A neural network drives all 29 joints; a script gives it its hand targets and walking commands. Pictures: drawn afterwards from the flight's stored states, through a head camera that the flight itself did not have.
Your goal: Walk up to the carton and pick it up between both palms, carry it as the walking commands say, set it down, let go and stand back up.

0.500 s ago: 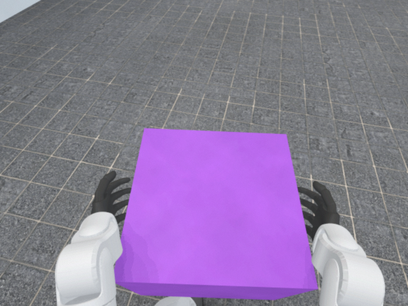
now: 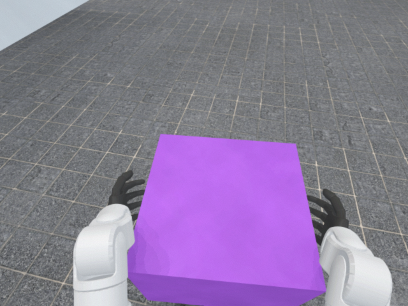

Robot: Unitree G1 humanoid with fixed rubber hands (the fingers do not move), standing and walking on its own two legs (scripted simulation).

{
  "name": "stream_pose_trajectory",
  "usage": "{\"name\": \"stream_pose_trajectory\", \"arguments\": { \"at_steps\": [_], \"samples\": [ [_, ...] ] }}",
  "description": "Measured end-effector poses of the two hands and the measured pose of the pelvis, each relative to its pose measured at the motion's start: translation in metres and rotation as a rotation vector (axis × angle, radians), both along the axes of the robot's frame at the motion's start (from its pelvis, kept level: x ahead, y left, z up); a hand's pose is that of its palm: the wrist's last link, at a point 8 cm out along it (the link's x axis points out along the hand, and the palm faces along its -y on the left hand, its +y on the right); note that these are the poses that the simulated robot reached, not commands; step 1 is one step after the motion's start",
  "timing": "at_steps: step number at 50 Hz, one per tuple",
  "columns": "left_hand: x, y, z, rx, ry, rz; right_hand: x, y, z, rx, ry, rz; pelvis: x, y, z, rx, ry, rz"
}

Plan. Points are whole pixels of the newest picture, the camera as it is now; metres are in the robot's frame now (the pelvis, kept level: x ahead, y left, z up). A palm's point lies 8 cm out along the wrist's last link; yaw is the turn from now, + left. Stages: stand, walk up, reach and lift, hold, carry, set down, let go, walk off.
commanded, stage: carry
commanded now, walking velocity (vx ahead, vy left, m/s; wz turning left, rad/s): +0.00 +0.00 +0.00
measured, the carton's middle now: (221, 222) +0.29 -0.03 -0.01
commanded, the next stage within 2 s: none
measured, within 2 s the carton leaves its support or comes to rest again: neither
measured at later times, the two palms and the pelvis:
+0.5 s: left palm out of the picture +0.11 +0.25 +0.10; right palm out of the picture +0.07 -0.11 +0.10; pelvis -0.15 +0.09 +0.01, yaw -2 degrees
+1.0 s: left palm out of the picture -0.03 +0.26 +0.08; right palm out of the picture -0.04 -0.10 +0.10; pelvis -0.24 +0.09 -0.03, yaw -3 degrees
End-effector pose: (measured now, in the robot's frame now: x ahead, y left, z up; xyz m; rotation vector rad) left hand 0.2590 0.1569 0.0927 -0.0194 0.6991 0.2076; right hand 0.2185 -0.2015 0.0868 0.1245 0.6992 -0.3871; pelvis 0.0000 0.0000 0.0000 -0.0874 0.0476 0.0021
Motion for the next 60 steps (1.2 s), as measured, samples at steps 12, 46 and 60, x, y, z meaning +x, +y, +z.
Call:
{"name": "stream_pose_trajectory", "arguments": {
  "at_steps": [12,46,60],
  "samples": [
    [-0.126,0.083,-0.029,-0.131,-0.06,0.211,-0.055,0.083,0.011,-0.11,-0.051,0.202,-0.062,0.032,-0.016,0.03,-0.062,0.015],
    [-0.284,0.098,-0.015,-0.058,-0.062,0.063,-0.256,0.097,0.005,-0.038,-0.084,0.064,-0.242,0.081,-0.015,0.025,-0.092,-0.046],
    [-0.275,0.118,-0.031,-0.01,0.043,-0.055,-0.278,0.119,-0.014,-0.033,0.024,-0.022,-0.27,0.122,-0.02,0.03,-0.069,-0.064]
  ]
}}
